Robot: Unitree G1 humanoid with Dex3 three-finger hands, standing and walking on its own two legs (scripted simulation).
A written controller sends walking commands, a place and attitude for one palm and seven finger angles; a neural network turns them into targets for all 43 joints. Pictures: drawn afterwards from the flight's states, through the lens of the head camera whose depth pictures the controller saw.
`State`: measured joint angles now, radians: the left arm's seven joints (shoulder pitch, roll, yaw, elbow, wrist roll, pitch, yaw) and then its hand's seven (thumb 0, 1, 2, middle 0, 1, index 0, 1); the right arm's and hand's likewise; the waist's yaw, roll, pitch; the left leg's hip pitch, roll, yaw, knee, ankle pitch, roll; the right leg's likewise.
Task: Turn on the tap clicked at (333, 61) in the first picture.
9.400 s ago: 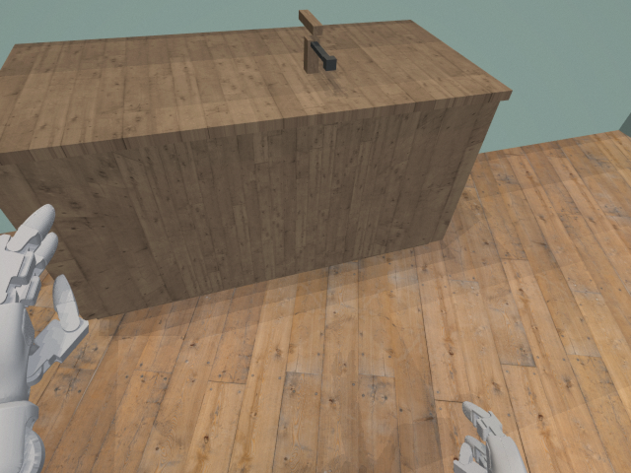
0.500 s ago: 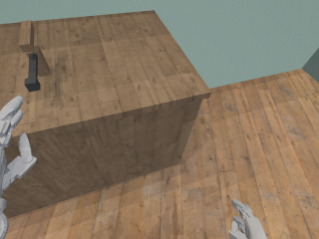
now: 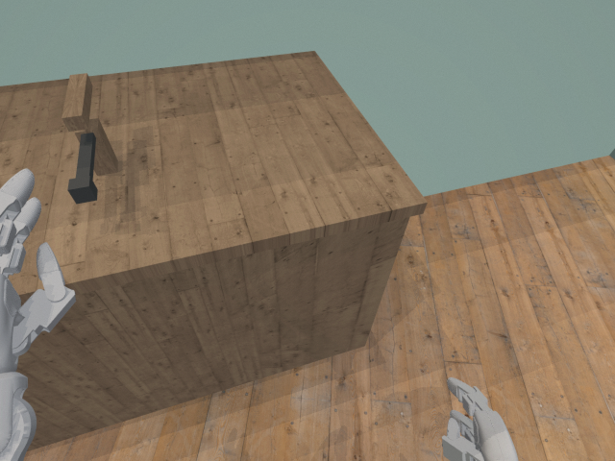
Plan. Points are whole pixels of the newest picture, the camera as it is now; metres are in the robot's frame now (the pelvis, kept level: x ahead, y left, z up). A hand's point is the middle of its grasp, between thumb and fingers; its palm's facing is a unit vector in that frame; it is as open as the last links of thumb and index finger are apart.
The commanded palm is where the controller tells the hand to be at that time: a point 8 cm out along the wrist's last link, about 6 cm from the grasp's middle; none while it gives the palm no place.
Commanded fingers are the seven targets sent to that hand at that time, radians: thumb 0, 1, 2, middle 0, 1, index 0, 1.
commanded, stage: shuffle to correct the standing spot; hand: left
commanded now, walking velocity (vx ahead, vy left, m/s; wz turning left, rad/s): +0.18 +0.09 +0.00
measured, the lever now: (83, 189) +0.44 +0.37 +0.09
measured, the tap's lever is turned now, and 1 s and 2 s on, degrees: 0 0 0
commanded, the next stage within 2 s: come to a stop and stand still in 0.78 s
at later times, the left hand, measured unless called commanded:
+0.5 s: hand (61, 265) +0.25 +0.27 +0.18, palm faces +0.40 -0.80 -0.45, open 7.4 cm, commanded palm +0.20 +0.30 +0.19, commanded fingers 0.00 0.90 0.90 -0.20 -0.30 -0.20 -0.30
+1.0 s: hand (37, 200) +0.33 +0.32 +0.18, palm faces +0.46 -0.79 -0.40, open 7.4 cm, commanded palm +0.27 +0.35 +0.19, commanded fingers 0.00 0.90 0.90 -0.20 -0.30 -0.20 -0.30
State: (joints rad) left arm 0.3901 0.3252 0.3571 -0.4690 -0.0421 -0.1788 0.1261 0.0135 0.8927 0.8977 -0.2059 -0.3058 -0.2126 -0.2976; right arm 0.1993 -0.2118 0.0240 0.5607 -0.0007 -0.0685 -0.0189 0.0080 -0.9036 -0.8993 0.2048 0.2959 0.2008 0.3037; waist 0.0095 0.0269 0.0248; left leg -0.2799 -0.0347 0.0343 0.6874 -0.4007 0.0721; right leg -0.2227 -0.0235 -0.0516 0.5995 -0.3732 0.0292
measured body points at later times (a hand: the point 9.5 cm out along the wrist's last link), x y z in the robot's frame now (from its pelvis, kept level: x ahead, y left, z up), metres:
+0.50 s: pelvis +0.05 +0.02 -0.01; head +0.06 +0.01 +0.44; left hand +0.23 +0.31 +0.20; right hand +0.21 -0.21 -0.10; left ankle +0.00 +0.09 -0.66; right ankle +0.14 -0.04 -0.72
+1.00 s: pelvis +0.12 +0.07 +0.00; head +0.12 +0.06 +0.45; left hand +0.30 +0.36 +0.21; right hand +0.28 -0.14 -0.09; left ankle +0.10 +0.19 -0.72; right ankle +0.15 -0.01 -0.73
